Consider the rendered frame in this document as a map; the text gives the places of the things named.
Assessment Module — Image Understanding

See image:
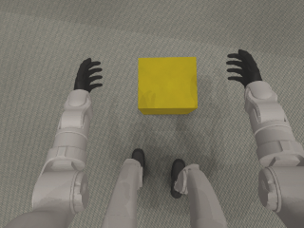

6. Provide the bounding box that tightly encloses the robot left thigh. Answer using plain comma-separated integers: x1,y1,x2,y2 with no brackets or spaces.
101,163,143,228

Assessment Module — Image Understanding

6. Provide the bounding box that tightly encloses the left robot hand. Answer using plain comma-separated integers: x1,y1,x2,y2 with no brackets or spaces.
73,58,103,93

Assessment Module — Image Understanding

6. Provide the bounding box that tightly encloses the robot right thigh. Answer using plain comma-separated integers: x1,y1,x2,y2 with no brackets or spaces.
180,168,228,228

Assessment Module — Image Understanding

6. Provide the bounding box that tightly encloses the robot left upper arm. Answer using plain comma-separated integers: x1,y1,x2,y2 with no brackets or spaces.
4,170,89,228

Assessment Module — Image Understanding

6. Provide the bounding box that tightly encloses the robot left forearm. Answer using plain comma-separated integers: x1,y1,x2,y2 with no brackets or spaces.
31,89,94,210

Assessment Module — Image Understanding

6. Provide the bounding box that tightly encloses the carton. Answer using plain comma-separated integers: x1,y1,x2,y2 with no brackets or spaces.
138,57,198,115

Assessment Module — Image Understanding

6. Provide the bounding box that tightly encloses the robot right forearm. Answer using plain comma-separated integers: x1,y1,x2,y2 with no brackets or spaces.
244,81,304,167

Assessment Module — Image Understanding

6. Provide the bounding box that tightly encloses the right robot hand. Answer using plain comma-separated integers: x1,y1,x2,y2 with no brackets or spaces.
226,49,262,88

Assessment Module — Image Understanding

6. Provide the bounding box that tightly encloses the robot thigh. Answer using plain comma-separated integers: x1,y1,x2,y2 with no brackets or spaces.
101,163,143,228
180,168,228,228

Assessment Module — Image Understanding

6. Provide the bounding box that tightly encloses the robot right upper arm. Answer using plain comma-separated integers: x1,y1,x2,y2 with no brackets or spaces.
258,166,304,228

